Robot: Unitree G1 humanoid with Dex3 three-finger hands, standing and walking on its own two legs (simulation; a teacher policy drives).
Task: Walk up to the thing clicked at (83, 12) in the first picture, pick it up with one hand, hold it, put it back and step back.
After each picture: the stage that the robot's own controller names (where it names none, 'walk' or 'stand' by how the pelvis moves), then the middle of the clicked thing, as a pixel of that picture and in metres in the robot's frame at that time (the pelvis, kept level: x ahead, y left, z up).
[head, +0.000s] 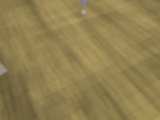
stand; (83, 7) +2.13 +0.05 -0.65
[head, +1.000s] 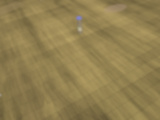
walk; (79, 25) +2.00 +0.22 -0.63
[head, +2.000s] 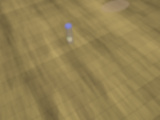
walk; (69, 34) +1.40 +0.25 -0.64
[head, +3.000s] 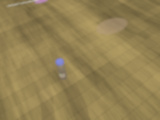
walk; (61, 69) +0.91 +0.27 -0.65
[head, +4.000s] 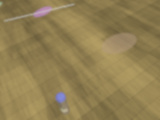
walk; (63, 104) +0.58 +0.25 -0.65
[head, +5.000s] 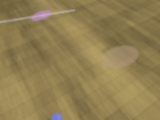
stand; out of the picture +0.43 +0.21 -0.64
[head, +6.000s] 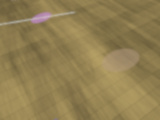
stand; out of the picture +0.39 +0.21 -0.66
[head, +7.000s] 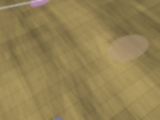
walk; out of the picture +0.30 +0.21 -0.64
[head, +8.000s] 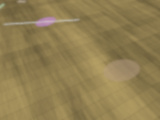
stand; out of the picture +0.40 +0.17 -0.65
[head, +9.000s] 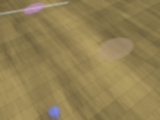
stand; (56, 117) +0.45 +0.21 -0.63
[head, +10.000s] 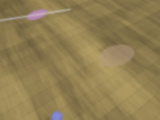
stand; out of the picture +0.44 +0.20 -0.66
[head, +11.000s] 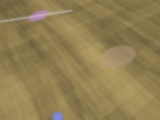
stand; out of the picture +0.44 +0.19 -0.66
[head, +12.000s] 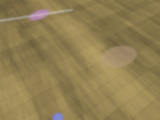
stand; out of the picture +0.43 +0.19 -0.66
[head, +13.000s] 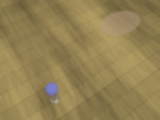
go down; (54, 94) +0.46 +0.19 -0.54
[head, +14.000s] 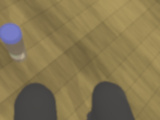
go down; (15, 46) +0.49 +0.26 -0.24
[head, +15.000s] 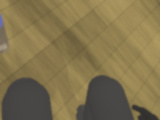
close in; out of the picture +0.48 +0.28 -0.22
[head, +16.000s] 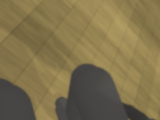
close; out of the picture +0.46 +0.32 -0.16
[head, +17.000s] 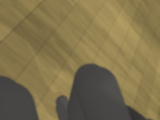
lift; out of the picture +0.43 +0.30 -0.16
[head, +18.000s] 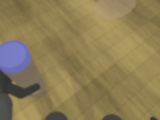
lift; (26, 75) +0.34 +0.19 +0.04
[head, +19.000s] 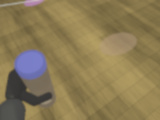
hold; (40, 84) +0.32 +0.16 +0.06
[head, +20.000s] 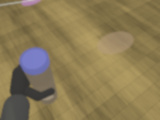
hold; (42, 81) +0.33 +0.15 +0.05
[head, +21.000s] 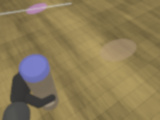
hold; (43, 87) +0.31 +0.15 +0.06
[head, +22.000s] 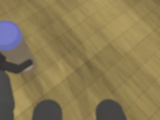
crouch; (18, 53) +0.42 +0.21 -0.04
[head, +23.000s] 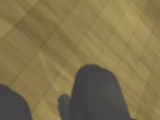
lower; out of the picture +0.44 +0.31 -0.17
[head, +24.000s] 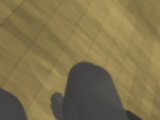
lower; out of the picture +0.46 +0.33 -0.17
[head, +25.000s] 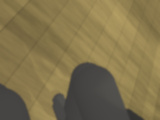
lower; out of the picture +0.45 +0.32 -0.16
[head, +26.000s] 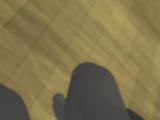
lower; out of the picture +0.45 +0.33 -0.16
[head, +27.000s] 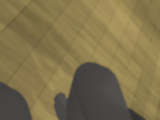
rest; out of the picture +0.45 +0.32 -0.16
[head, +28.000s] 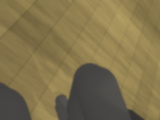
withdraw; out of the picture +0.45 +0.32 -0.17
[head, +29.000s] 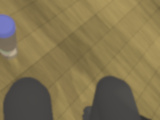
stand; (6, 41) +0.47 +0.28 -0.21
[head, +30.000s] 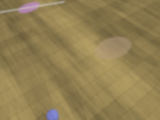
stand; out of the picture +0.43 +0.19 -0.58
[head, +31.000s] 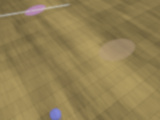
stand; out of the picture +0.44 +0.19 -0.60
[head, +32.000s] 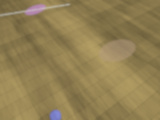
stand; out of the picture +0.43 +0.19 -0.60
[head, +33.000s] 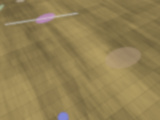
stand; out of the picture +0.46 +0.17 -0.65
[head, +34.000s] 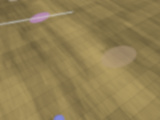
stand; out of the picture +0.43 +0.19 -0.66
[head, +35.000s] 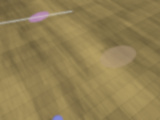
stand; out of the picture +0.43 +0.20 -0.66
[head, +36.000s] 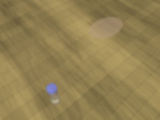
walk; (53, 95) +0.54 +0.24 -0.62
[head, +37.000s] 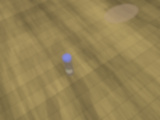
walk; (68, 65) +0.81 +0.21 -0.63
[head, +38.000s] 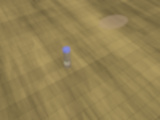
stand; (67, 57) +1.06 +0.19 -0.64
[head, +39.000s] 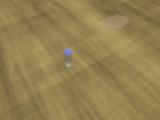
stand; (68, 59) +1.06 +0.19 -0.66
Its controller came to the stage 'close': yes
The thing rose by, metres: 0.69
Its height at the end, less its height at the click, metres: +0.00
